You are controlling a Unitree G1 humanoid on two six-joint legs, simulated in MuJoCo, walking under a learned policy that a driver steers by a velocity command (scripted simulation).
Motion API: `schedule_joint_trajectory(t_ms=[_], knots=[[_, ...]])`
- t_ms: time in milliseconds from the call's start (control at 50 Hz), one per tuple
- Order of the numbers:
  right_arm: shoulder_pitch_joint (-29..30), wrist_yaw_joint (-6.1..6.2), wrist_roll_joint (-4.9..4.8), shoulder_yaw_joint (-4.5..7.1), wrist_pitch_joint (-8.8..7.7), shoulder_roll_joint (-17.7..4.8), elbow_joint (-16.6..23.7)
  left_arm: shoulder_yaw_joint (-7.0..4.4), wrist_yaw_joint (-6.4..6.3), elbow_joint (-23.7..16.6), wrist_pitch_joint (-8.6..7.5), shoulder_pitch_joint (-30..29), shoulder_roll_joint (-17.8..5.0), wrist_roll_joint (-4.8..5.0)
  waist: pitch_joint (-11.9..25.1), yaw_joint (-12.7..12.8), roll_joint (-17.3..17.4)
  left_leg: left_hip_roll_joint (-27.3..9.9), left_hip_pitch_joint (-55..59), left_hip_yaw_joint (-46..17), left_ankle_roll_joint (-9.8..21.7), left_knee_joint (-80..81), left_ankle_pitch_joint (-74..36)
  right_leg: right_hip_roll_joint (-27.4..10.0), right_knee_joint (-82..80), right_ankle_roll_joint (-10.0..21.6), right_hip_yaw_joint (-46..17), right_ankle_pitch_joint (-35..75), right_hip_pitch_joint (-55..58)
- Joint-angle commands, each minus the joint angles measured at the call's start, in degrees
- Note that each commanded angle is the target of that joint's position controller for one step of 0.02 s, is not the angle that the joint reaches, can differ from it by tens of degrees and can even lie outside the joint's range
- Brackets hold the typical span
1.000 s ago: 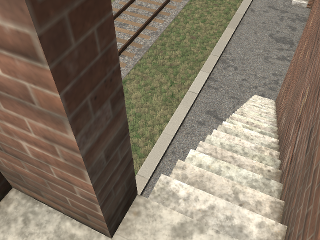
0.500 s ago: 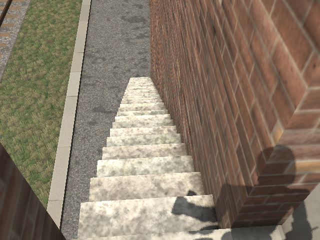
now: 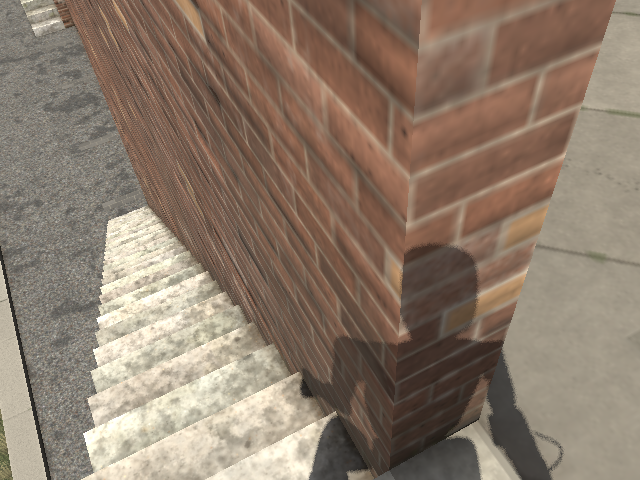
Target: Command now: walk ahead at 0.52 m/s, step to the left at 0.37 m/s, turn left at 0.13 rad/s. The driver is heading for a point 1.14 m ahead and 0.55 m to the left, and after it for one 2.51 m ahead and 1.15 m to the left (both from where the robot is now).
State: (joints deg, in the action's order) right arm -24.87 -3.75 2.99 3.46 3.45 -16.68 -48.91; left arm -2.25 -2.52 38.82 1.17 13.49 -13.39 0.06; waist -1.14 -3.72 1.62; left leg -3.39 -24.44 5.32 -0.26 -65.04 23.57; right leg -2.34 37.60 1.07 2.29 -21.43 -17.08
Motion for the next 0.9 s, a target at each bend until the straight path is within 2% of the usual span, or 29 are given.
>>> schedule_joint_trajectory(t_ms=[20, 80, 160, 240, 260, 280, 320, 360, 380, 400, 420, 440, 460, 480, 520, 580, 600, 620, 640, 660, 680, 720, 740, 800, 820, 840, 860, 880, 900], knots=[[6.62, -1.78, -0.12, 0.72, -0.05, -3.08, 6.82, -3.38, -0.82, 1.14, -0.46, 4.28, -10.13, 0.02, -4.95, 3.33, -11.69, -1.47, -17.51, -9.54, -1.19, -5.88, -8.84, -15.59, -22.65, 5.12, -13.65, 5.69, 6.49], [4.29, -2.69, -0.4, 0.2, 0.03, -1.55, 5.09, -3.55, -1.07, 3.88, -2.96, 4.6, -11.1, -0.27, -4.29, 1.31, -9.06, 0.4, -18.56, -11.01, -1.16, -8.42, -15.12, -15.77, -20.92, 3.77, -5.94, 22.2, 6.96], [11.91, -2.56, -0.49, -0.07, -0.14, -0.95, 6.82, -3.39, -1.45, 7.17, -5.06, 8.1, -9.84, -1.23, -7.86, 2.94, -8.97, -1.43, -22.43, -8.56, -1.12, -0.72, -22.33, -14.53, -22.19, 2.5, 2.06, 26.02, 9.5], [17.96, -5.08, -0.67, -0.91, 0.02, 0.59, 10.13, -4.53, -2.84, 9.69, -5.95, 10.41, -14.18, -1.25, -9.08, 2.59, -11.66, -4.24, -17.81, -4.27, 1.55, 13.84, -26.13, -17.24, -27.11, 2.89, 5.68, 22.67, 12.46], [13.72, -4.21, 0.53, 1.3, 0.13, -3.61, 9.02, -4.89, -3.33, 10.06, -6.71, 9.15, -15.31, -2.75, -4.91, -1.41, -10.63, -3.39, -13.75, -0.81, 3.06, 1.7, -32.33, -20.24, -22.0, 2.72, 5.64, 34.36, 14.13], [13.55, -3.43, 0.76, 1.41, 0.58, -3.23, 8.97, -5.0, -3.32, 10.14, -6.88, 8.86, -15.61, -1.81, -4.5, -3.03, -8.7, -3.98, -15.91, -2.03, 4.02, 0.36, -28.98, -20.29, -18.07, 1.5, 8.48, 40.46, 16.18], [6.95, -1.92, -1.01, 1.25, 1.14, -1.8, 6.45, -5.19, -2.66, 9.55, -7.29, 2.09, -17.35, -1.06, -1.03, -7.83, -9.94, -1.02, 0.11, 3.0, 7.54, 3.68, -21.91, -16.02, -10.59, -1.2, 14.48, 58.78, 12.31], [-8.17, 0.4, -2.74, 3.2, 1.35, -6.1, 2.54, -6.22, -0.87, 8.22, -6.64, -6.15, -20.24, 0.31, 5.31, -16.31, -13.46, 3.65, 25.02, 6.47, 10.56, 3.28, -11.26, -16.95, 12.23, -0.11, 12.65, 73.4, 0.12], [-11.35, 0.21, -3.6, 3.89, 0.08, -7.12, 1.89, -6.56, -0.56, 8.71, -3.88, -9.04, -18.43, -1.01, 3.88, -18.54, -8.14, 4.2, 24.29, -4.27, 17.98, 24.59, 13.44, -11.38, 41.41, 0.79, 9.62, 51.66, -2.8], [-4.67, -0.08, -3.41, 3.59, -0.95, -9.47, -0.6, -3.29, -0.18, 7.97, -2.4, -7.86, -7.91, -3.19, -8.14, -11.28, 15.43, 3.5, 22.96, -6.73, 18.8, 23.26, -18.86, -0.68, 67.01, 2.04, 7.79, -10.94, -25.08], [1.12, 0.16, -2.76, 2.1, -2.53, -11.48, 3.99, -0.55, -1.06, 4.19, -2.71, 1.45, -0.48, -5.62, -0.3, 1.27, 15.66, 0.55, 25.84, -21.51, 20.28, 18.47, -50.42, -0.8, 70.55, 1.94, -0.85, -14.87, -36.58], [-3.37, 1.91, -3.08, 3.74, -3.57, -14.2, 4.47, -0.5, -1.49, -0.07, -3.97, -1.39, -3.79, -5.93, 10.36, -1.22, 11.39, -6.15, 25.76, -36.6, 21.97, 33.96, -30.39, -1.53, 61.8, 0.64, -5.58, -11.25, -33.25], [2.65, 2.66, -1.66, 2.54, -3.67, -9.96, 5.52, -0.77, -1.8, 1.14, -3.92, -2.55, -4.98, -5.23, 2.4, 2.59, 6.52, -7.94, 14.1, -42.76, 20.36, 40.04, -22.67, -3.6, 52.91, -0.28, -6.58, -7.23, -31.33], [6.21, 2.8, -2.4, 1.55, -4.04, -6.77, 6.93, -1.92, -2.37, 2.79, -2.75, -3.74, -7.82, -4.55, -0.77, 4.28, 2.07, -6.56, 6.98, -40.02, 19.85, 38.37, -22.77, -4.41, 48.03, -1.59, -6.31, -1.86, -28.46], [7.88, 1.7, -3.01, 0.71, -5.46, -3.98, 9.07, -2.06, -3.64, 5.02, 1.3, -4.05, -7.72, -3.17, 0.22, 5.01, 0.72, -2.7, -0.19, -34.48, 19.21, 32.36, -27.98, -4.68, 44.44, -3.85, -7.22, 2.51, -24.67], [2.36, 2.46, -5.27, 0.78, -5.65, -4.82, 6.96, 0.45, -1.71, 4.16, 2.01, -9.15, -2.26, -5.34, 0.09, 6.61, -0.96, -2.84, 0.58, -38.2, 16.44, 28.77, -30.4, -5.93, 39.22, -3.94, -9.01, 2.86, -29.48], [-1.4, 2.6, -4.52, 0.73, -6.11, -4.61, 6.55, -0.2, -1.8, 6.19, 1.9, -7.28, -4.05, -4.84, 1.25, 6.5, -2.51, -2.0, 4.81, -37.35, 14.58, 26.79, -41.85, -4.63, 41.45, -3.0, -8.04, 10.2, -30.37], [-7.91, 3.04, -5.49, 1.02, -7.85, -4.53, 2.76, -2.03, -1.31, 5.13, 0.47, -11.75, -7.83, -3.21, 1.26, 4.79, -5.29, -1.19, 11.29, -34.66, 10.41, 23.29, -40.63, -5.23, 31.35, -1.22, -11.39, 22.65, -32.68], [-9.03, 3.41, -5.63, 1.09, -8.28, -5.07, 2.19, -1.85, -0.67, 7.62, 0.03, -12.91, -8.45, -3.88, 2.67, 3.54, -3.11, -0.1, 16.23, -35.75, 8.01, 21.28, -44.73, -4.12, 30.88, -1.44, -10.94, 23.11, -33.93], [-7.34, 4.46, -6.9, -0.14, -8.69, -2.46, 3.13, -0.9, -0.36, 5.39, -0.24, -18.12, -8.19, -2.96, 1.7, 2.97, -1.89, 5.25, 9.3, -28.16, 7.56, 19.06, -36.96, -1.12, 16.95, -2.64, -7.57, 34.33, -27.06], [-7.2, 5.06, -6.17, -0.87, -8.07, -0.67, 2.79, -0.46, 0.53, 5.21, -1.39, -21.34, -6.28, -2.16, 2.36, 0.7, -0.9, 7.15, 6.75, -25.95, 7.73, 18.4, -39.87, 2.15, 12.08, -3.3, -3.8, 37.43, -19.61], [-6.65, 5.49, -5.53, -1.31, -7.49, -0.88, 2.11, -0.56, 0.74, 7.17, -3.22, -14.07, -4.91, 0.61, 4.78, 1.2, 1.98, 8.91, 2.17, -24.85, 7.84, 14.61, -42.16, 5.75, 9.52, -3.22, -0.87, 39.22, -7.27], [-5.3, 6.12, -5.13, -0.89, -7.54, -1.37, 2.51, -0.17, 1.17, 7.67, -2.92, -13.89, -4.0, 0.16, 3.81, 2.51, 2.51, 9.13, 1.21, -25.87, 7.75, 12.51, -38.96, 6.47, 9.87, -2.61, -1.57, 39.62, -7.06], [-7.4, 6.51, -1.93, -0.41, -5.48, -0.4, 1.48, 0.18, 2.03, 5.3, -3.22, -17.89, -3.6, -0.56, 0.66, -2.59, 7.1, 10.61, 11.71, -26.33, 7.29, 2.28, -38.38, 8.39, 7.79, -1.46, -0.25, 37.48, -15.71], [-4.48, 6.0, -6.05, -0.84, -5.26, -0.52, 4.86, -4.57, 2.24, 1.9, -4.97, -21.78, -10.73, 6.53, 0.73, -6.49, 17.72, 13.05, 24.08, -32.53, 6.17, 4.05, -49.93, 10.53, 7.16, 3.52, -3.11, 27.77, -25.4], [-4.41, 5.65, -5.88, -1.62, -5.23, -0.11, 4.01, -5.09, 2.5, 1.82, -6.67, -21.35, -12.42, 7.2, -1.26, -6.71, 15.68, 13.2, 26.71, -31.83, 5.24, -0.32, -47.95, 9.5, 2.6, 4.91, -4.49, 27.67, -27.31], [-2.4, 5.17, -5.28, -2.93, -5.08, 0.49, 3.65, -5.77, 2.67, 0.71, -8.23, -18.6, -11.31, 6.73, -1.26, -4.58, 15.65, 14.73, 22.79, -30.5, 5.44, -4.64, -47.08, 9.05, 1.36, 5.92, -3.89, 29.51, -20.17], [11.37, 3.87, -5.37, -4.97, -4.9, 1.4, 9.71, -5.7, 4.04, 3.05, -10.56, -4.13, -9.9, 6.77, 2.12, 5.95, 7.13, 18.38, 1.94, -27.84, 3.23, -20.9, -53.97, 9.02, 0.79, 6.05, 2.13, 38.71, 6.32], [19.84, 4.8, 0.07, -0.8, -5.74, -4.67, 7.09, -3.74, 1.13, 10.04, -8.13, 23.66, -7.68, -3.29, 6.27, 24.1, -15.04, 17.21, -21.7, -22.52, 4.96, -52.51, -23.36, 3.66, -6.86, 7.95, -1.59, 57.03, 33.86]])
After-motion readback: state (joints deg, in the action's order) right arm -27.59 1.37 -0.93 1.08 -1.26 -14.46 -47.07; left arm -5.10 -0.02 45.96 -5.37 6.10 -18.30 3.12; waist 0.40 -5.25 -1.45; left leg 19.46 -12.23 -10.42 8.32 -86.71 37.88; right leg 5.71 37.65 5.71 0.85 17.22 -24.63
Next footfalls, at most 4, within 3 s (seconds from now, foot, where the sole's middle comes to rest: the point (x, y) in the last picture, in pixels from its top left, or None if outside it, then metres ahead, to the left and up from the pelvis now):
0.36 left None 0.24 0.24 -0.76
0.94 right None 0.55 0.34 -0.95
1.16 left None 0.59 0.60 -1.15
1.64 right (180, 391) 1.13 0.57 -1.54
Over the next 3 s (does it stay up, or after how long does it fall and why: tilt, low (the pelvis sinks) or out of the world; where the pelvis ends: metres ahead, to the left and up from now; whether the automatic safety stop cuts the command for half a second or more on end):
stays up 1.28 0.64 -1.01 its command is cut before an obstacle from the start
